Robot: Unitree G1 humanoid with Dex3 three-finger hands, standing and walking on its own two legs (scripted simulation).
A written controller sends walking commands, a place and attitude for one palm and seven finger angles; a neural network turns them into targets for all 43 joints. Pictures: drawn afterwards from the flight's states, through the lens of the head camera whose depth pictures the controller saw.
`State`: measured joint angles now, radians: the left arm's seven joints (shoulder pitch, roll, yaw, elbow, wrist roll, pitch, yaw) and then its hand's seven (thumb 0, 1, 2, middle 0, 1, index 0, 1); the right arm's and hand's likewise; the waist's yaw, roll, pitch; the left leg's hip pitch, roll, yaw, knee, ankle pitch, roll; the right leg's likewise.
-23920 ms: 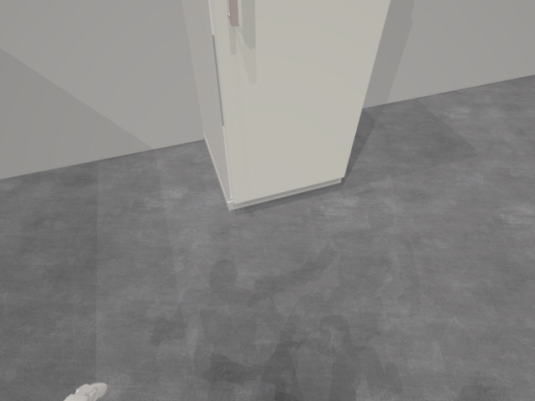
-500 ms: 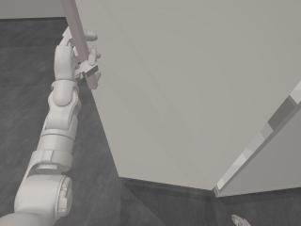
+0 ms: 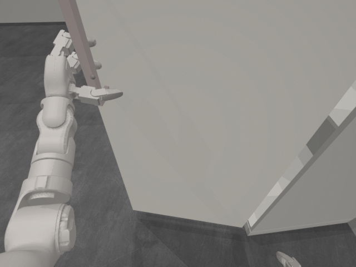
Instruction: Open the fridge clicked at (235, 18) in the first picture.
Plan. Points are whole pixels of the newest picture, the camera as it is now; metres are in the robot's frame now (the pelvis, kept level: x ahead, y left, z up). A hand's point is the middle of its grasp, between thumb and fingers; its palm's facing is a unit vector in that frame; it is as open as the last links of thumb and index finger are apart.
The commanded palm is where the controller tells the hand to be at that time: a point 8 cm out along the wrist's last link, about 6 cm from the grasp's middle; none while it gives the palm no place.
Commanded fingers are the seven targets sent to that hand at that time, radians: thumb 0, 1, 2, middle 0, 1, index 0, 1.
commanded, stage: loosen the grip on the handle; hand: left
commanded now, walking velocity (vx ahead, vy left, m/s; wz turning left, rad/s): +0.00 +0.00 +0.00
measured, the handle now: (85, 38) +0.47 +0.20 +0.28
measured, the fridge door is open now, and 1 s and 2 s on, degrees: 74 73 73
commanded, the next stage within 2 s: slip the hand off the handle in 0.24 s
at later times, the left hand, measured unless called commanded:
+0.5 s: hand (72, 75) +0.43 +0.23 +0.22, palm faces +0.19 -0.97 -0.15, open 14.6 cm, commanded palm +0.40 +0.27 +0.22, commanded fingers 0.00 -0.55 0.20 -0.25 -1.15 -0.25 -1.15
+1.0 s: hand (49, 72) +0.43 +0.27 +0.22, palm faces +0.16 -0.98 -0.15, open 14.7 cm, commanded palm +0.39 +0.31 +0.22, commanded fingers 0.00 -0.55 0.20 -0.25 -1.15 -0.25 -1.15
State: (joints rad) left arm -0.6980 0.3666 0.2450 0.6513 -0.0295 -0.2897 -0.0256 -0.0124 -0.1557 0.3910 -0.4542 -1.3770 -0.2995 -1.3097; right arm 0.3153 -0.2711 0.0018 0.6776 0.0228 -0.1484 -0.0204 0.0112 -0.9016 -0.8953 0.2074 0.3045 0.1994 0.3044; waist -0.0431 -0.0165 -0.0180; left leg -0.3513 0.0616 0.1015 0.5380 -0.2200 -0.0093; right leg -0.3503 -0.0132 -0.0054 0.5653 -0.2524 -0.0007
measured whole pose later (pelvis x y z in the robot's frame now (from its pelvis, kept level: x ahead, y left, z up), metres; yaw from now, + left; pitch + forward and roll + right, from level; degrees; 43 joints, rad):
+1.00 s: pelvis +0.03 +0.02 +0.00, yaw +1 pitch +5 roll -1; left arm -0.62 0.49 0.39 0.60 -0.15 -0.24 -0.27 -0.01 -0.55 0.20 -0.26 -1.15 -0.25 -1.15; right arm 0.34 -0.26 0.02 0.68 0.03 -0.11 -0.08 0.01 -0.90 -0.90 0.21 0.30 0.20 0.30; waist -0.02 0.02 -0.06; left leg -0.39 0.05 0.08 0.59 -0.29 0.00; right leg -0.35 -0.03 -0.02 0.56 -0.30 0.02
